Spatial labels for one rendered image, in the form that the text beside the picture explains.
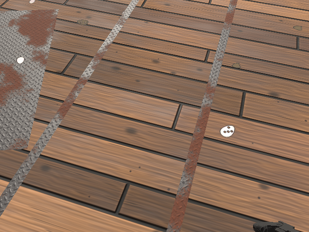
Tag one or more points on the robot right hand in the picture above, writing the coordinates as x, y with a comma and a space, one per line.
270, 226

